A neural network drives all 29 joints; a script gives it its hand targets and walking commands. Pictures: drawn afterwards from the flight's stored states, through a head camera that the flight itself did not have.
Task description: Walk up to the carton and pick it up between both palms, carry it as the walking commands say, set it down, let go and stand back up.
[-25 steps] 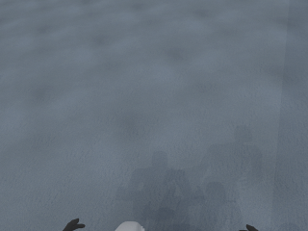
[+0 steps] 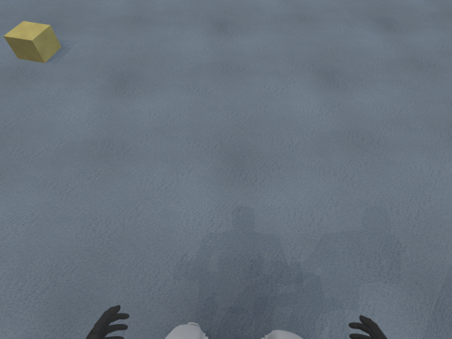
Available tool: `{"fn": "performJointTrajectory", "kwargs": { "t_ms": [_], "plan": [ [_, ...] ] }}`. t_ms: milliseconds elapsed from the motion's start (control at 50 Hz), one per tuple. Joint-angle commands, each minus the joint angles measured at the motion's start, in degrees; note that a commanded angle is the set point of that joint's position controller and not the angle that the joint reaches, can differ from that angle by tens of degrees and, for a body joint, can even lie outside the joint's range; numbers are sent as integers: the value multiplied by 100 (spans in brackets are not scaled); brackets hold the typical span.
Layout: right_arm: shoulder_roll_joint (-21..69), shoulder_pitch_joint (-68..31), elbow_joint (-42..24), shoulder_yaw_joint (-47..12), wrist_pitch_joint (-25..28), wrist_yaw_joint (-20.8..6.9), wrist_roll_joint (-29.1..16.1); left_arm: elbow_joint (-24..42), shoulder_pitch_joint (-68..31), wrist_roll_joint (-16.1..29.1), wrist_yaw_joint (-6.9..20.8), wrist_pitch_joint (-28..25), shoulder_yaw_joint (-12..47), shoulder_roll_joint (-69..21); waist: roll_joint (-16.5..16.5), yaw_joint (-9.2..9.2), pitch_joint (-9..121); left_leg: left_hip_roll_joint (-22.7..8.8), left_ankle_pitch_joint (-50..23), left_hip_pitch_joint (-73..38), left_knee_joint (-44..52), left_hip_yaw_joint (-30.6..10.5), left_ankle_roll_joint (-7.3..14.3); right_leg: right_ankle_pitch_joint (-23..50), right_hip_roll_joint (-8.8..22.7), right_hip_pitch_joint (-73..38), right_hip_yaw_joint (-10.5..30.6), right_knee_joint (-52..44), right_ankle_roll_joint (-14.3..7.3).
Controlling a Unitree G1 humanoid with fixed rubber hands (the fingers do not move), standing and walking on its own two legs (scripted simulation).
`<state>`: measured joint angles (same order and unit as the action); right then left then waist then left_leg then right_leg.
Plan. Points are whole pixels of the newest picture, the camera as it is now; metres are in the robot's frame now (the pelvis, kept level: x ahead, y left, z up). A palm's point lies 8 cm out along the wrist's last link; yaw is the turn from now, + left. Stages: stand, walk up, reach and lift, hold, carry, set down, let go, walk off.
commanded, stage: walk up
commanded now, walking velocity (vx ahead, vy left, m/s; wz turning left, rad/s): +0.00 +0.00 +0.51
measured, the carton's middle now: (34, 42) +2.00 +1.51 -0.67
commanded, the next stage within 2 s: none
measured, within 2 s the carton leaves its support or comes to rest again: neither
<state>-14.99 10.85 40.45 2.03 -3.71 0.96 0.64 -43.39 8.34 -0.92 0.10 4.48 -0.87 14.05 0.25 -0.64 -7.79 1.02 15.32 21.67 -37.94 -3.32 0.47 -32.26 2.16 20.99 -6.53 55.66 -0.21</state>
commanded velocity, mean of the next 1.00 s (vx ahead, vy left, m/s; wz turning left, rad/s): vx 0.30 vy -0.05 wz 0.50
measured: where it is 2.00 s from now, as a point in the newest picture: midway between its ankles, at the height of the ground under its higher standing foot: (144, 266)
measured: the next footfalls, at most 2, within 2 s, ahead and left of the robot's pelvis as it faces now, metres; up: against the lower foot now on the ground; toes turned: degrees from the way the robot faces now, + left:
right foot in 0.10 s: +0.03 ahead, -0.10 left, +0.00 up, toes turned -5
left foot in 0.54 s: +0.01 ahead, +0.22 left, +0.00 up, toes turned +18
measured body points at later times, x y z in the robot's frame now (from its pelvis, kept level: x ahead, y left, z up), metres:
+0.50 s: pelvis +0.01 +0.04 -0.01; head +0.04 +0.05 +0.44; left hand -0.03 +0.30 -0.13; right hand +0.18 -0.17 -0.13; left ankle -0.04 +0.20 -0.70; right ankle -0.01 -0.09 -0.72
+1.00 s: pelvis +0.15 +0.12 +0.00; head +0.17 +0.12 +0.45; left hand +0.19 +0.40 -0.11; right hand +0.27 -0.12 -0.13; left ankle -0.02 +0.20 -0.64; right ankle +0.20 +0.02 -0.72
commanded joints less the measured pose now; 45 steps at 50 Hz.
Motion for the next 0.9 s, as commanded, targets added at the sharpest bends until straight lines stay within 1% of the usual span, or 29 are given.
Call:
{"fn": "performJointTrajectory", "kwargs": {
  "t_ms": [0,60,80,100,120,140,180,240,300,320,340,360,380,440,460,500,520,540,560,580,600,620,660,680,720,800,840,860,880],
  "plan": [
    [-1259,446,91,426,143,98,111,487,-188,53,-46,-209,-198,505,1167,333,1355,-1382,-2181,-1051,1554,-2477,983,64,-114,174,610,-1122,215],
    [-1045,111,77,422,110,44,86,186,578,57,-102,-233,-243,567,916,-199,1457,-929,-595,455,1340,-2068,568,1508,61,-2006,444,-2996,153],
    [-690,129,13,344,159,9,84,124,862,-1,-127,-249,-378,938,-6,-432,1532,-415,557,1353,640,-1565,331,1180,984,-2732,1372,-3594,-21],
    [-307,-123,-105,242,191,-40,41,63,936,-77,-143,-227,-460,1429,-1575,-571,1257,288,1546,2059,-1068,-82,-34,406,2514,-2677,2549,-4388,-311],
    [-431,-402,-182,281,146,-68,89,51,706,-64,-143,-199,-456,1540,-1162,-446,896,-192,1603,2025,-1936,-89,-244,99,2963,-1975,2431,-4593,-456],
    [-529,-418,-228,343,105,-124,55,183,440,-59,-160,-213,-399,1364,-658,-151,451,-151,1338,1500,-2301,0,-347,564,2734,-1325,1852,-4587,-472],
    [-501,-6,-95,334,62,-220,76,299,140,-18,-171,-245,-358,978,-718,41,346,-206,862,1339,-2851,131,-430,1561,2218,-1172,1049,-4279,-530],
    [-529,342,4,278,40,-225,76,347,394,-17,-145,-283,-362,858,-934,-26,716,-246,837,1421,-3275,298,-493,3625,1993,-1791,504,-3535,-489],
    [-448,45,-171,188,35,-222,38,262,914,-36,-147,-290,-415,884,-1081,-266,871,-314,1087,1619,-2792,492,-480,5106,1982,-2531,260,-2968,-596],
    [-403,-87,-246,144,50,-239,25,233,1020,-61,-150,-291,-437,917,-1198,-327,916,-348,1187,1569,-2538,553,-451,5040,2025,-2589,216,-2918,-649],
    [-308,-257,-253,113,66,-313,3,186,1220,-106,-111,-354,-490,1000,-1350,-448,1056,-394,1333,1510,-2293,615,-363,3946,2115,-2611,327,-3140,-778],
    [-352,-589,-405,31,87,-447,-15,10,1774,-152,-71,-408,-589,1260,-1492,-762,1371,-486,1233,1874,-2347,652,-169,-82,2568,-2809,1260,-4327,-876],
    [-418,-1011,-531,10,131,-505,16,31,1621,-173,-81,-438,-603,1419,-1728,-766,932,-631,1200,2323,-2209,539,-158,-1274,2803,-2718,1561,-4703,-883],
    [-256,-572,-361,-6,319,-489,35,82,1122,-204,-6,-519,-535,1190,-1161,-391,656,-627,1269,1179,-898,879,-129,-267,2338,-2032,368,-4328,-742],
    [-194,-275,-282,-29,378,-466,41,103,923,-167,28,-520,-494,1156,-1230,-202,761,-501,1334,428,-411,1047,-113,164,2061,-1580,-124,-3996,-682],
    [-238,571,-37,-12,465,-415,123,172,735,-58,95,-529,-472,1240,-1023,263,1449,-239,496,-1013,453,1499,-39,300,1797,-1061,-518,-3209,-447],
    [-594,1319,250,143,529,-346,166,293,684,-22,116,-572,-373,1042,-111,620,1884,-252,460,-2166,669,1049,225,953,1504,-429,-580,-1887,-216],
    [-1307,2211,503,392,597,-245,199,558,454,32,180,-641,-257,602,1824,982,2118,-1394,1206,-3200,1509,-1257,737,1083,755,998,-949,474,111],
    [-1901,2705,573,565,559,-140,112,1014,-175,-42,251,-695,-215,549,2752,1192,1604,-2315,1757,-3350,2501,-3929,1303,-534,36,2812,-147,1426,222],
    [-1915,2616,615,605,536,-62,82,1074,-680,-102,252,-699,-284,711,1502,1043,971,-2493,2588,-2998,2716,-4239,1408,-288,412,3269,542,1587,139],
    [-1762,2395,523,566,572,14,106,999,-808,-74,278,-705,-257,701,1033,897,385,-2500,1324,-2724,2458,-3952,1182,24,430,3495,552,1675,132],
    [-1401,1902,496,410,595,28,118,884,-554,-124,323,-769,-123,468,1303,692,326,-2082,1256,-2337,2406,-3222,1127,360,561,3037,635,1225,151],
    [-1176,1425,263,314,696,45,130,658,-54,-88,332,-722,-132,503,1223,441,337,-1811,-870,-1837,2239,-2550,930,698,425,2206,571,686,325],
    [-1149,1431,307,282,704,18,129,643,50,-103,365,-726,-108,459,1434,436,744,-1657,-594,-1876,2287,-2335,1002,682,381,1827,507,314,355],
    [-1244,1630,301,339,728,61,141,730,-274,-52,329,-669,-133,478,1175,527,588,-1820,-2353,-2050,2047,-2444,1103,550,251,1796,455,-289,431],
    [-1212,1478,278,363,620,70,136,718,-329,53,322,-670,-98,386,1379,381,557,-1550,-2531,-1545,1976,-2176,996,1229,30,505,228,-2117,385],
    [-1110,1199,207,351,646,59,80,337,616,93,260,-702,-238,598,930,-193,1210,-1110,-2761,-507,1089,-1536,621,2516,103,-2065,186,-3544,254],
    [-781,1121,144,247,732,37,69,45,1414,-3,184,-757,-430,1053,269,-567,2012,-703,-2306,483,-196,-1021,408,3018,816,-3782,678,-3726,48],
    [-255,1186,47,86,770,49,57,-267,2216,-132,89,-727,-652,1666,-1404,-784,2627,93,936,1989,-1817,-66,124,3920,2426,-4976,1930,-3585,-372]
  ]
}}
